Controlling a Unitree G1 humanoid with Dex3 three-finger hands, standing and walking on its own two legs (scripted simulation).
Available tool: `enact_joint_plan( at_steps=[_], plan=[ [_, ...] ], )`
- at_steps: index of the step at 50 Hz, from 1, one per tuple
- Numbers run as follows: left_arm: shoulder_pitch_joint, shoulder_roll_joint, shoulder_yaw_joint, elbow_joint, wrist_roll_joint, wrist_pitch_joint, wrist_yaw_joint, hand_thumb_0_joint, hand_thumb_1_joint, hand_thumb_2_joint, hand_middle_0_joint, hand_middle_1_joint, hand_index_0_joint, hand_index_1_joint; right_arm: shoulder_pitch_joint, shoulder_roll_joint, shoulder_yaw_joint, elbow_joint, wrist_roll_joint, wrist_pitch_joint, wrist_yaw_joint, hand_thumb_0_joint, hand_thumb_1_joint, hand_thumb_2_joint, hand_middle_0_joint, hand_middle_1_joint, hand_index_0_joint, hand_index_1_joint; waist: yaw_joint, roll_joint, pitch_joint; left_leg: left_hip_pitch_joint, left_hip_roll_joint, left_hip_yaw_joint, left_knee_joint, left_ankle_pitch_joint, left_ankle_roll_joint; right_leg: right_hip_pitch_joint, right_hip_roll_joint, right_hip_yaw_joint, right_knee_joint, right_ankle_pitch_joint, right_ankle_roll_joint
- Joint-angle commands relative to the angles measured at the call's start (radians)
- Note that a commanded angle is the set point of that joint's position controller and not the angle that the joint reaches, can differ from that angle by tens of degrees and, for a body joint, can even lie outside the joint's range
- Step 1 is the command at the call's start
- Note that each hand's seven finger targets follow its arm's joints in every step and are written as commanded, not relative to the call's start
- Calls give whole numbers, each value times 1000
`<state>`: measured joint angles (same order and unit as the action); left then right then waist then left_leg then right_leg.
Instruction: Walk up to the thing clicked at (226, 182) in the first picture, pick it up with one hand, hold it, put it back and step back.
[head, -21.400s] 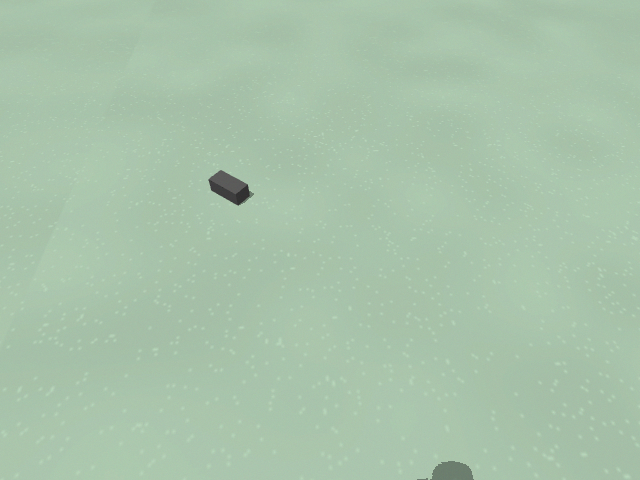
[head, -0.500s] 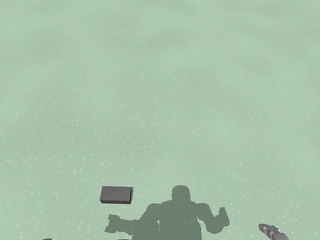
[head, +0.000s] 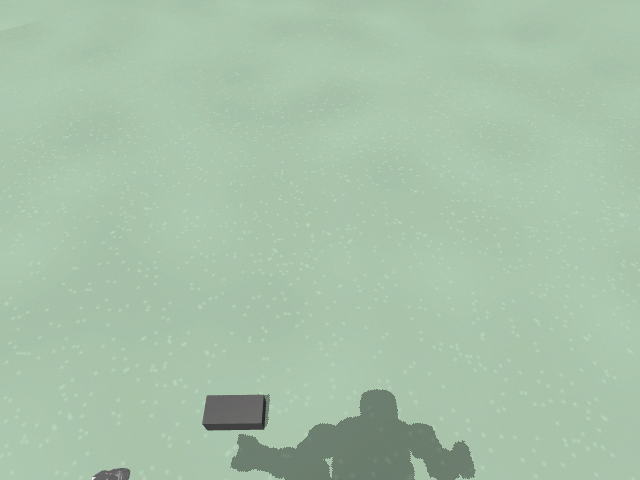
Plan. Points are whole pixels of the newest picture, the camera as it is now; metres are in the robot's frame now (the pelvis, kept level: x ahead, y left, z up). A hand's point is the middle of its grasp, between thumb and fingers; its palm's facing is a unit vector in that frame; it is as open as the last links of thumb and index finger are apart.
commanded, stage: walk up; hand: left
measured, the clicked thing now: (235, 412) +0.41 +0.25 -0.75
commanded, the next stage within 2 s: none
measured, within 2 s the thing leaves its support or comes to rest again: neither
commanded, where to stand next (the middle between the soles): +0.03 +0.01 m, yaw +2 degrees
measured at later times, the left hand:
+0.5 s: hand out of the picture +0.05 +0.27 -0.16, palm faces +0.00 -0.94 -0.33, open 7.4 cm
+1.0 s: hand out of the picture +0.00 +0.27 -0.17, palm faces +0.02 -0.91 -0.42, open 7.4 cm
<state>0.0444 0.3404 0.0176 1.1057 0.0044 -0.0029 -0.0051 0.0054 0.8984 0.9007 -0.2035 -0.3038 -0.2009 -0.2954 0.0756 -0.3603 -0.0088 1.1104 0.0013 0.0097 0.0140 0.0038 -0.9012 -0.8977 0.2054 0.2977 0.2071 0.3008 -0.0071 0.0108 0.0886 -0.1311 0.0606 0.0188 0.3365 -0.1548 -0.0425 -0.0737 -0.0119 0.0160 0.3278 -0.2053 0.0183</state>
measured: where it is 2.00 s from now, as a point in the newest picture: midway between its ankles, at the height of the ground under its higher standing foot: outside the picture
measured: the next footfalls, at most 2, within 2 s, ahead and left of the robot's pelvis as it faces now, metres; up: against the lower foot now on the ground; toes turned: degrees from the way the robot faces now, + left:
left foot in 1.28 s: -0.01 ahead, +0.15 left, +0.00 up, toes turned +5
right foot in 1.62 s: +0.15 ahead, -0.13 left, +0.00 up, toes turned +2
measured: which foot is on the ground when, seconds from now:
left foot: down 0.00-0.96, up 0.98-1.00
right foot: down 0.00-1.00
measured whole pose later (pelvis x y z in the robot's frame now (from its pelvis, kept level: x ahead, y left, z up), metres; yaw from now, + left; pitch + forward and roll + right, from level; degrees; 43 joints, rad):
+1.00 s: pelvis -0.06 -0.01 -0.03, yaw +1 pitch -3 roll +1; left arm 0.14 0.39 0.07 1.00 0.04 0.03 -0.01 0.00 0.90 0.90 -0.20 -0.30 -0.20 -0.29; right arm 0.03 -0.40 -0.07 0.98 -0.02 0.07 0.00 0.00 -0.90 -0.90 0.21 0.30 0.21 0.30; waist 0.03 0.02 0.15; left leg -0.43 0.00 -0.08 0.77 -0.39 0.01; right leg -0.31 0.00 0.00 0.70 -0.34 -0.02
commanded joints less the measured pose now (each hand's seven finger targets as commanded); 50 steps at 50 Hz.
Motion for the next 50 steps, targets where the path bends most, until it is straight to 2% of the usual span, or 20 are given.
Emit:
enact_joint_plan(
  at_steps=[1,9,14,18,29,32,33,34,35,37,39,41,43,44,45,46,47,48,49,50],
  plan=[
    [-25,234,45,-46,-2,-18,10,0,900,900,-200,-300,-200,-300,-49,-201,-36,-56,2,-29,-13,0,-900,-900,200,300,200,300,9,-21,-129,65,75,-69,-34,136,57,-25,-115,76,-65,195,-41],
    [-15,225,43,-37,-1,-14,6,0,900,900,-200,-300,-200,-300,-44,-205,-40,-50,-1,-32,-12,0,-900,-900,200,300,200,300,6,7,-103,31,77,-82,-63,63,61,-47,-106,71,-64,115,-38],
    [-5,222,43,-35,0,-15,4,0,900,900,-200,-300,-200,-300,-33,-201,-42,-46,-1,-34,-12,0,-900,-900,200,300,200,300,4,-2,-122,37,81,-90,-64,63,63,-41,-105,69,-60,98,-38],
    [14,219,39,-28,1,-12,3,0,900,900,-200,-300,-200,-300,-40,-209,-45,-44,-2,-34,-12,0,-900,-900,200,300,200,300,7,15,-111,30,86,-102,-78,21,68,-57,-101,67,-58,69,-37],
    [37,221,37,-20,2,-17,4,0,900,900,-200,-300,-200,-300,-42,-201,-42,-42,-1,-30,-9,0,-900,-900,200,300,200,300,6,-1,-87,18,73,-105,-73,4,63,-83,-104,74,-71,66,-33],
    [38,221,37,-25,4,-17,5,0,900,900,-200,-300,-200,-300,-37,-203,-43,-43,-2,-31,-9,0,-900,-900,200,300,200,300,6,0,-110,21,76,-105,-72,3,67,-65,-106,73,-68,72,-33],
    [39,272,69,-36,-3,-6,13,0,900,900,-200,-300,-200,-300,-41,-259,-65,-42,-1,-14,-11,0,-900,-900,200,300,200,300,13,-9,-29,-15,70,-107,22,224,76,-124,-104,69,24,255,-40],
    [61,267,69,-48,-8,-2,19,0,900,900,-200,-300,-200,-300,-31,-245,-66,-55,7,-9,-14,0,-900,-900,200,300,200,300,12,-10,-71,4,75,-92,57,316,84,-115,-99,52,53,308,-46],
    [71,264,69,-59,-11,1,20,0,900,900,-200,-300,-200,-300,-21,-242,-68,-63,12,-6,-14,0,-900,-900,200,300,200,300,12,-7,-115,22,77,-89,81,350,93,-104,-97,51,80,328,-51],
    [63,254,73,-90,-10,11,21,0,900,900,-200,-300,-200,-300,-23,-244,-74,-91,11,5,-15,0,-900,-900,200,300,200,300,11,9,-162,0,87,-103,97,319,111,-96,-83,38,140,286,-61],
    [47,239,70,-114,-5,25,20,0,900,900,-200,-300,-200,-300,-30,-266,-87,-111,5,17,-15,0,-900,-900,200,300,200,300,3,48,-177,-56,109,-132,74,246,143,-99,-62,34,212,181,-65],
    [82,227,70,-122,-2,35,18,0,900,900,-200,-300,-200,-300,-52,-277,-95,-139,1,25,-14,0,-900,-900,200,300,200,300,16,112,-182,-106,153,-180,47,174,187,-108,-29,5,308,37,-66],
    [155,217,77,-111,4,45,15,0,900,900,-200,-300,-200,-300,-101,-284,-105,-182,-8,31,-14,0,-900,-900,200,300,200,300,45,190,-176,-213,212,-232,30,107,241,-81,8,-30,450,-172,-67],
    [203,222,84,-102,6,49,14,0,900,900,-200,-300,-200,-300,-129,-292,-111,-208,-14,36,-13,0,-900,-900,200,300,200,300,64,205,-168,-279,234,-243,40,69,260,-55,10,-26,496,-249,-73],
    [239,222,89,-97,7,50,12,0,900,900,-200,-300,-200,-300,-151,-283,-110,-223,-17,39,-13,0,-900,-900,200,300,200,300,82,184,-157,-317,223,-233,78,9,251,-48,-1,-15,458,-249,-82],
    [256,236,93,-99,16,45,9,0,900,900,-200,-300,-200,-300,-154,-268,-109,-234,-19,39,-14,0,-900,-900,200,300,200,300,91,99,-136,-322,150,-184,182,-84,205,-80,-46,53,315,-254,-110],
    [227,281,102,-124,34,28,8,0,900,900,-200,-300,-200,-300,-119,-214,-97,-236,-16,38,-17,0,-900,-900,200,300,200,300,84,-127,-83,-331,-33,-107,408,-264,111,-176,-198,310,1,-227,-154],
    [134,362,122,-165,47,12,6,0,900,900,-200,-300,-200,-300,-99,-177,-89,-240,-21,36,-25,0,-900,-900,200,300,200,300,64,-227,-37,-361,-150,-121,591,-409,65,-265,-320,505,-123,-319,-213],
    [70,383,125,-205,55,4,9,0,900,900,-200,-300,-200,-300,-46,-202,-97,-227,-24,35,-32,0,-900,-900,200,300,200,300,48,-200,-25,-305,-122,-195,688,-437,63,-376,-372,560,-141,-385,-281],
    [-5,345,121,-232,51,4,13,0,900,900,-200,-300,-200,-300,11,-229,-104,-205,-10,27,-32,0,-900,-900,200,300,200,300,1,-174,-11,-281,-103,-180,739,-393,62,-380,-334,453,-98,-294,-278]
  ],
)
